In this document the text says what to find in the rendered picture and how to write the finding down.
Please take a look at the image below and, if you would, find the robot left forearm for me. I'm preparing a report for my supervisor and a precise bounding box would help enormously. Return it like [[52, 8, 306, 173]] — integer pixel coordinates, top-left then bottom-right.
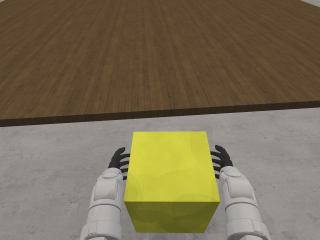
[[79, 167, 124, 240]]

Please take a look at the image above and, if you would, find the carton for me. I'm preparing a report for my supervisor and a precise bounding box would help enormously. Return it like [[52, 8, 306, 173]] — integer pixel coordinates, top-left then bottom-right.
[[124, 131, 220, 233]]

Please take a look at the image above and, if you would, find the robot left hand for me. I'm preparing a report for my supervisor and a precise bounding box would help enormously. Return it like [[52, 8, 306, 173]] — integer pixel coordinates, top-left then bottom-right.
[[108, 147, 131, 180]]

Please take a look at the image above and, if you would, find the robot right forearm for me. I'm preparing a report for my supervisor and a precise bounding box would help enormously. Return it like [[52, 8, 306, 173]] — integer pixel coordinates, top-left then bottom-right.
[[219, 166, 271, 240]]

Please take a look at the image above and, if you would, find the robot right hand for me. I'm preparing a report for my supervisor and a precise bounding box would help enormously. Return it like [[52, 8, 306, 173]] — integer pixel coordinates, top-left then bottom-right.
[[210, 145, 233, 179]]

